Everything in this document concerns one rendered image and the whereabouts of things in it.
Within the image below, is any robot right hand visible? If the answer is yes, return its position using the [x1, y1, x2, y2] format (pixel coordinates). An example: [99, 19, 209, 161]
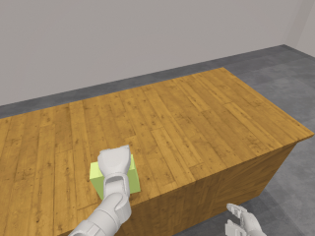
[224, 204, 262, 236]

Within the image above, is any sponge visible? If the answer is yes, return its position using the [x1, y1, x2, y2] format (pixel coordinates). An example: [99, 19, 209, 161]
[90, 154, 141, 200]

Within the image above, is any robot left forearm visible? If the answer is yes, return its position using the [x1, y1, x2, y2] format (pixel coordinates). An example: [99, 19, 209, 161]
[68, 172, 132, 236]

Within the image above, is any robot left hand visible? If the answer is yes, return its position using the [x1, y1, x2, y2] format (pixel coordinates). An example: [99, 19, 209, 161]
[97, 145, 131, 178]

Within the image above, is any table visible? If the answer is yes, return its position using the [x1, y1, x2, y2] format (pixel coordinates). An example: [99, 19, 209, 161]
[0, 67, 315, 236]

